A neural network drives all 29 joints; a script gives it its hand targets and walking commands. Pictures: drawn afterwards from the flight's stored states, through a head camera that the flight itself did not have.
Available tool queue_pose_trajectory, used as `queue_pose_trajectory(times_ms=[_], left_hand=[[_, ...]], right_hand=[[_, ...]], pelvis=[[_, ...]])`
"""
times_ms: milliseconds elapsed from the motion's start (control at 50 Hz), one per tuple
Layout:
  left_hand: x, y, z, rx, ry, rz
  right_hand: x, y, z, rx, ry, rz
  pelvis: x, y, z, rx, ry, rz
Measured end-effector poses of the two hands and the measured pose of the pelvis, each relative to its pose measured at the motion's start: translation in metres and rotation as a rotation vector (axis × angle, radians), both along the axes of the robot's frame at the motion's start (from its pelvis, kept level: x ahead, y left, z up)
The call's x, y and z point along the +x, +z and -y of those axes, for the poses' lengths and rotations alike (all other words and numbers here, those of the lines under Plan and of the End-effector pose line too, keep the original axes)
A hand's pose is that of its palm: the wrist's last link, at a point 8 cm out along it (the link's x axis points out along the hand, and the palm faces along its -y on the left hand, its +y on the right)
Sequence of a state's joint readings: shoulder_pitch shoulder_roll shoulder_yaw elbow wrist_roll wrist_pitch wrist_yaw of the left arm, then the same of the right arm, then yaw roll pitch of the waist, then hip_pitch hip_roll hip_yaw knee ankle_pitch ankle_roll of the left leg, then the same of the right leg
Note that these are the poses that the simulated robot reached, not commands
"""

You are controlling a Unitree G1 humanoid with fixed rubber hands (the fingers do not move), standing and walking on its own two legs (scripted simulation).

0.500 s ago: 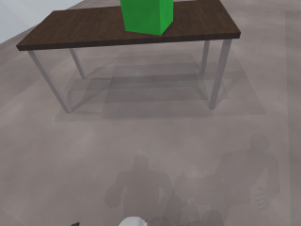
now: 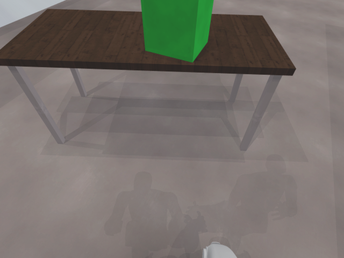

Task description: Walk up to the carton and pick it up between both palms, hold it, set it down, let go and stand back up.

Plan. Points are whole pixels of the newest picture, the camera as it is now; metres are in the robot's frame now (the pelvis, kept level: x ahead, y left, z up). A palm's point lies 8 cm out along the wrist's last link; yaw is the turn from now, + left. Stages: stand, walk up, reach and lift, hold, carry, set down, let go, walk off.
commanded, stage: walk up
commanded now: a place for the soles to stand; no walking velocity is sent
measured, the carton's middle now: (178, 18) +1.09 +0.01 +0.08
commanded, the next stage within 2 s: none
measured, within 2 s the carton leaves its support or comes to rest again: neither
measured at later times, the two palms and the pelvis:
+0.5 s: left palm (66, 233) +0.21 +0.30 -0.13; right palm (254, 183) +0.35 -0.22 -0.11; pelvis +0.23 +0.03 -0.02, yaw +2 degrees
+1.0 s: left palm (94, 141) +0.49 +0.29 -0.09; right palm (249, 160) +0.45 -0.24 -0.13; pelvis +0.42 +0.03 -0.01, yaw +1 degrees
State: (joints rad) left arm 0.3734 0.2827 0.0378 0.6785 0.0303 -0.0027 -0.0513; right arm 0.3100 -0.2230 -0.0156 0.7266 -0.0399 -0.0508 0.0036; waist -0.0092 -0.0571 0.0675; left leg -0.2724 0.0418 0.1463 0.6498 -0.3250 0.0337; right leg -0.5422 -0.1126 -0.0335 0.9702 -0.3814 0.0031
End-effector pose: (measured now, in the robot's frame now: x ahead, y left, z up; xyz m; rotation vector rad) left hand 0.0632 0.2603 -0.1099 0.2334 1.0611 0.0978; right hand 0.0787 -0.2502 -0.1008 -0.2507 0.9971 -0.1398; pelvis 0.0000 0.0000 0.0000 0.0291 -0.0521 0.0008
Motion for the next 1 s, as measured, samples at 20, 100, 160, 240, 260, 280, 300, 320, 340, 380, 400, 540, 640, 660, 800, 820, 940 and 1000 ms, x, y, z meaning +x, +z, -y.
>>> queue_pose_trajectory(times_ms=[20, 100, 160, 240, 260, 280, 300, 320, 340, 380, 400, 540, 640, 660, 800, 820, 940, 1000], left_hand=[[0.019, 0.005, 0.004, 0.002, -0.018, 0.025], [0.087, 0.019, 0.016, 0.034, -0.068, 0.122], [0.122, 0.019, 0.017, 0.082, -0.067, 0.181], [0.134, 0.019, 0.011, 0.120, -0.016, 0.129], [0.134, 0.018, 0.009, 0.123, -0.002, 0.106], [0.133, 0.018, 0.006, 0.123, 0.011, 0.083], [0.133, 0.018, 0.003, 0.122, 0.024, 0.059], [0.132, 0.017, 0.000, 0.119, 0.038, 0.036], [0.131, 0.015, -0.003, 0.115, 0.051, 0.014], [0.130, 0.011, -0.011, 0.103, 0.078, -0.027], [0.131, 0.008, -0.016, 0.096, 0.092, -0.046], [0.167, -0.027, -0.045, 0.056, 0.095, -0.176], [0.247, -0.016, -0.042, 0.033, 0.018, -0.107], [0.266, -0.011, -0.039, 0.026, 0.004, -0.080], [0.386, 0.017, -0.013, 0.033, -0.085, 0.119], [0.400, 0.017, -0.011, 0.046, -0.087, 0.148], [0.426, 0.018, -0.019, 0.110, -0.031, 0.128], [0.424, 0.017, -0.029, 0.114, 0.007, 0.059]], right_hand=[[-0.003, -0.003, 0.003, 0.007, -0.019, -0.024], [-0.006, -0.024, 0.020, 0.036, -0.083, -0.125], [0.004, -0.042, 0.031, 0.042, -0.071, -0.204], [0.048, -0.046, 0.034, 0.043, -0.026, -0.233], [0.064, -0.044, 0.032, 0.043, -0.013, -0.220], [0.081, -0.040, 0.030, 0.045, 0.000, -0.202], [0.099, -0.037, 0.027, 0.047, 0.012, -0.181], [0.117, -0.032, 0.023, 0.050, 0.025, -0.158], [0.136, -0.027, 0.018, 0.052, 0.040, -0.134], [0.175, -0.018, 0.006, 0.053, 0.071, -0.081], [0.194, -0.014, 0.000, 0.052, 0.087, -0.053], [0.290, -0.003, -0.032, -0.003, 0.089, 0.124], [0.293, 0.001, -0.033, -0.014, 0.011, 0.054], [0.290, 0.000, -0.032, -0.010, -0.005, 0.031], [0.276, -0.023, -0.011, 0.029, -0.105, -0.143], [0.278, -0.030, -0.008, 0.033, -0.106, -0.169], [0.327, -0.042, -0.003, 0.038, -0.046, -0.244], [0.374, -0.034, -0.011, 0.046, -0.012, -0.195]], pelvis=[[0.009, 0.001, 0.001, 0.000, -0.004, -0.001], [0.050, -0.004, 0.012, -0.005, -0.013, 0.000], [0.078, -0.017, 0.020, -0.017, -0.006, 0.004], [0.110, -0.015, 0.017, -0.032, 0.012, 0.014], [0.118, -0.013, 0.015, -0.036, 0.017, 0.014], [0.126, -0.011, 0.013, -0.039, 0.021, 0.013], [0.134, -0.009, 0.011, -0.042, 0.026, 0.013], [0.142, -0.007, 0.009, -0.043, 0.029, 0.012], [0.151, -0.005, 0.007, -0.043, 0.032, 0.011], [0.168, -0.003, 0.001, -0.043, 0.038, 0.010], [0.177, -0.003, -0.003, -0.042, 0.040, 0.009], [0.241, -0.021, -0.032, -0.017, 0.016, 0.005], [0.276, -0.009, -0.033, -0.003, -0.022, 0.001], [0.284, -0.006, -0.033, -0.003, -0.028, -0.001], [0.343, -0.005, -0.021, -0.012, -0.039, -0.003], [0.351, -0.010, -0.018, -0.018, -0.036, -0.001], [0.395, -0.013, -0.019, -0.031, -0.007, 0.014], [0.417, -0.007, -0.026, -0.039, 0.007, 0.011]])
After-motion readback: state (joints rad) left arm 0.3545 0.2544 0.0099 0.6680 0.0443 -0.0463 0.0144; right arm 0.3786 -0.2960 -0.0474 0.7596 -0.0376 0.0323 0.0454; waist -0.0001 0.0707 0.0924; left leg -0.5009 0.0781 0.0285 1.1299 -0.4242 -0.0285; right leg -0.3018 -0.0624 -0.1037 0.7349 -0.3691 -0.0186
